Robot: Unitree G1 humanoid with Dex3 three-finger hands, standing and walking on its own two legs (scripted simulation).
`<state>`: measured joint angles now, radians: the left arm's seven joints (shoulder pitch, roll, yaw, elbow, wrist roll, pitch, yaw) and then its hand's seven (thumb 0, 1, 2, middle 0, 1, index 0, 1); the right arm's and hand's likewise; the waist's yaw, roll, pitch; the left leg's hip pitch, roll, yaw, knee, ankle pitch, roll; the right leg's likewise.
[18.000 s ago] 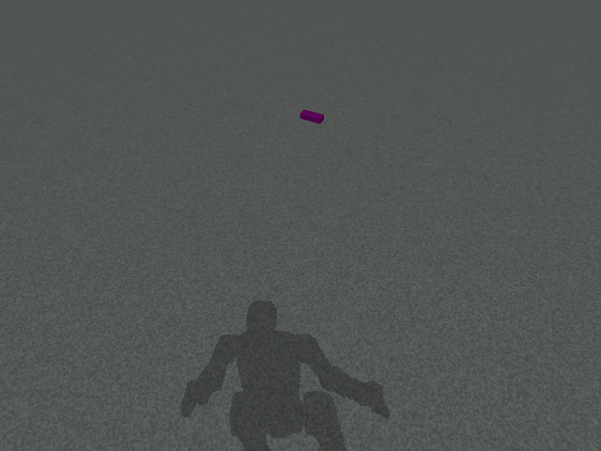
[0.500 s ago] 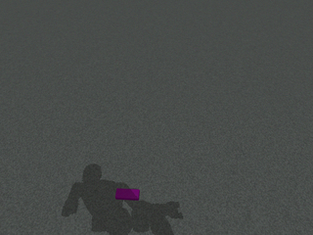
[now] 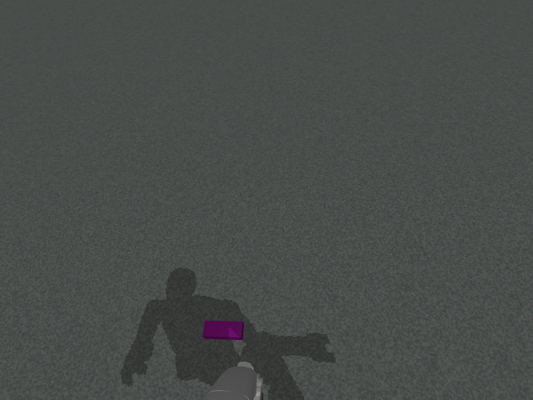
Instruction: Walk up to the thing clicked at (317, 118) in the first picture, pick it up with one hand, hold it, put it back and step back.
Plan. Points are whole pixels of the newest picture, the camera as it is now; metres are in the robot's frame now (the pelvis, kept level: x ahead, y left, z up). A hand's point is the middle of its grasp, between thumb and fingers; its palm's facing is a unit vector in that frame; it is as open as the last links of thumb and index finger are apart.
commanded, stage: walk up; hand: left
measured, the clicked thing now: (223, 330) +0.42 +0.25 -0.75
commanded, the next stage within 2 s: none
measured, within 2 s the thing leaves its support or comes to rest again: neither
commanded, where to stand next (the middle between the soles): +0.02 +0.03 m, yaw -1 degrees
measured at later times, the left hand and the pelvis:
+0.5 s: hand out of the picture -0.02 +0.29 -0.14, palm faces -0.04 -0.86 -0.51, open 7.3 cm; pelvis -0.09 +0.01 -0.02, yaw -2 degrees
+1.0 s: hand out of the picture -0.03 +0.33 -0.17, palm faces +0.01 -0.95 -0.32, open 7.3 cm; pelvis -0.07 +0.05 +0.00, yaw +0 degrees
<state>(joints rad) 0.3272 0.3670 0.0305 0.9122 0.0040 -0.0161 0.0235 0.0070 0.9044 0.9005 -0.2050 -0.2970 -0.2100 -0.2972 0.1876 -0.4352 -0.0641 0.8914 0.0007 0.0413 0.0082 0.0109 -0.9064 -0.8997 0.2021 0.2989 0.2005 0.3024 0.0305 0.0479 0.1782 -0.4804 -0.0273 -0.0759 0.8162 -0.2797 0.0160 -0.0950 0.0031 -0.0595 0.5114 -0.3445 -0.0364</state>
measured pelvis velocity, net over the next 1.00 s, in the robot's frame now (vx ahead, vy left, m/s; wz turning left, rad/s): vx -0.07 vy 0.05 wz -0.01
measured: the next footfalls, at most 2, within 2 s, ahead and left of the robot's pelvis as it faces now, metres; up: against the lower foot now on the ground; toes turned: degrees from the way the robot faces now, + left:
left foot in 0.10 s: +0.14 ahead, +0.13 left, +0.00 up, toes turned -1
right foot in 0.38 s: -0.04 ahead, -0.10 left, +0.00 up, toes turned +1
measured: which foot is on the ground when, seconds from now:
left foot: up 0.00-0.08, down 0.10-0.40, up 0.42-0.74, down 0.76-1.00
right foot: down 0.00-0.12, up 0.14-0.36, down 0.38-0.76, up 0.78-1.00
